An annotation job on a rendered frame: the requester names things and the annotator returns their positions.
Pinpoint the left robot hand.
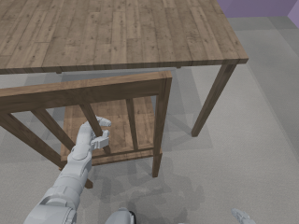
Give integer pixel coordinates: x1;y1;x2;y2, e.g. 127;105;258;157
76;115;111;150

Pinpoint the table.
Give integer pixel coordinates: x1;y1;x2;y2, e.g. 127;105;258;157
0;0;249;137

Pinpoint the right robot hand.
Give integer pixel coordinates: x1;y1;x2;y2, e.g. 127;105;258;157
231;208;256;224

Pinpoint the chair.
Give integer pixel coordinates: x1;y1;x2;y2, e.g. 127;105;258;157
0;70;173;189

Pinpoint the robot left forearm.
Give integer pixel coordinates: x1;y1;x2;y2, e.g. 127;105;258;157
23;144;93;224

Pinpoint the left robot shin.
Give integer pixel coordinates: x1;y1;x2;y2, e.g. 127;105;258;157
118;207;130;213

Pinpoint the left robot thigh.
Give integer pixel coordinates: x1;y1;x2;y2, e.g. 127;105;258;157
105;211;135;224

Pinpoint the left robot upper arm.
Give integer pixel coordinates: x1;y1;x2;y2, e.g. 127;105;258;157
26;204;78;224

